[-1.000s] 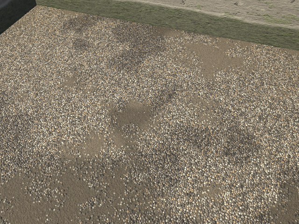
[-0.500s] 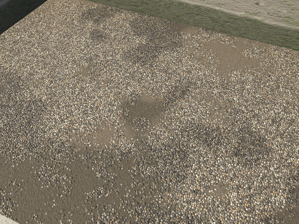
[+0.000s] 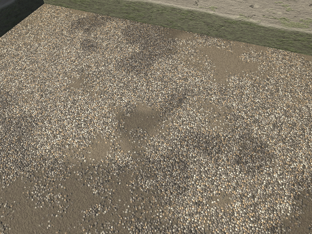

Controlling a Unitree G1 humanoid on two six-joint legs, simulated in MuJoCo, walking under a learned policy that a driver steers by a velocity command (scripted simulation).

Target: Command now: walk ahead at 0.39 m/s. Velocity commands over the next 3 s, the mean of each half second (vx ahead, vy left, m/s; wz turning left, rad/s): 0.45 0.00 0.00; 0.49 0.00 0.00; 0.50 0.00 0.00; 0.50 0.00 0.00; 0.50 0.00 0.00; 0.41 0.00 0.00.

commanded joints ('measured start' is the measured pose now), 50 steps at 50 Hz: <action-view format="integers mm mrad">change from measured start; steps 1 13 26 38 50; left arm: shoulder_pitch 3 -32 -21 -18 -10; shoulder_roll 56 45 44 42 44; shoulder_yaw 14 6 5 5 6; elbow -76 -111 -119 -122 -121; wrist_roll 0 2 4 5 4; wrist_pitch -19 -37 -46 -46 -46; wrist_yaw -6 -4 -4 -3 0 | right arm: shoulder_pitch -57 -102 -130 -138 -128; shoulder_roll -83 -86 -82 -80 -78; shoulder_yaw -20 -18 -11 -7 -7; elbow -71 -92 -109 -115 -114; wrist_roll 18 14 15 16 15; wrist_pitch -10 -16 -18 -21 -27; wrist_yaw -21 -10 -2 1 2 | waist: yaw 17 9 10 13 15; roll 19 19 15 16 16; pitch -98 -71 -73 -76 -106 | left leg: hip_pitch -76 -103 -114 -118 -88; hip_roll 27 30 35 39 34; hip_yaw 14 18 11 8 27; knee -57 -30 -27 -30 -20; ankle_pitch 171 194 189 189 200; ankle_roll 74 66 66 68 65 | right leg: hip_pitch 116 70 67 70 70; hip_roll -55 -66 -65 -64 -69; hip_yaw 80 101 109 111 110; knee -109 -78 -59 -49 -50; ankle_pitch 16 40 56 61 66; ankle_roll -3 1 6 10 13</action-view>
